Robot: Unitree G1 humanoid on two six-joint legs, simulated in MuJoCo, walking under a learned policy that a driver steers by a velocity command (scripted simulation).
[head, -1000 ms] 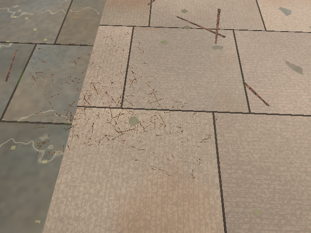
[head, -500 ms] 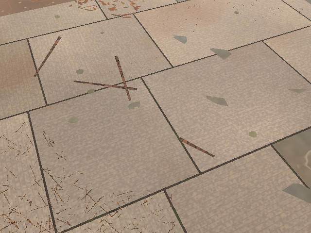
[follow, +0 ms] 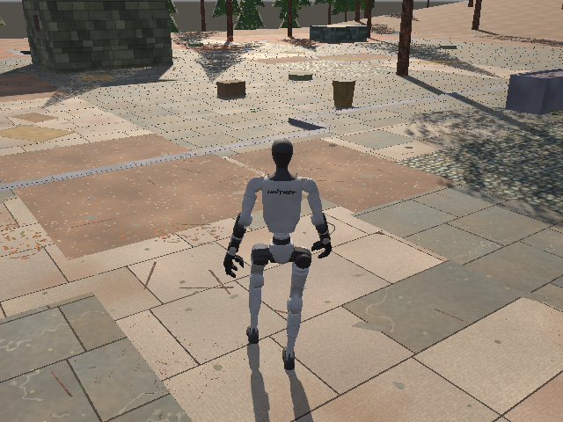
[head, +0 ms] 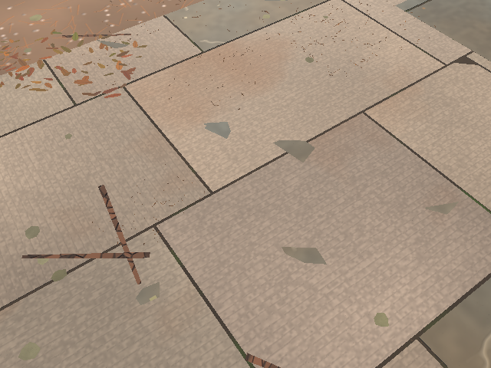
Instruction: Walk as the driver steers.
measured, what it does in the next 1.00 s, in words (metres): walks ahead, turning right: left foot, then right foot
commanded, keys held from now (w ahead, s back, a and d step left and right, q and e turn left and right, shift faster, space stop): e+shift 0.44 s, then w+e+shift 0.56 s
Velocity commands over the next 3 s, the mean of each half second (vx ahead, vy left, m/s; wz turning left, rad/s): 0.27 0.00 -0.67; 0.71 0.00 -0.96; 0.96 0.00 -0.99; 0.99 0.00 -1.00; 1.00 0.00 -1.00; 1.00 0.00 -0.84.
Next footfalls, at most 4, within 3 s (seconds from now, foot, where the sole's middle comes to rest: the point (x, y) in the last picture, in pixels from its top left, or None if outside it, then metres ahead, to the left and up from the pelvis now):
0.16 left None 0.36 0.11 -0.78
0.60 right None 0.27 -0.11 -0.78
1.04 left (343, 282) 0.71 -0.23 -0.78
1.50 right None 0.71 -0.72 -0.78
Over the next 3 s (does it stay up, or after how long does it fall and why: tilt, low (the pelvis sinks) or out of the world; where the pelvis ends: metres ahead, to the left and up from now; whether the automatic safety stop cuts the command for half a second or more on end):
stays up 0.28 -1.77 0.00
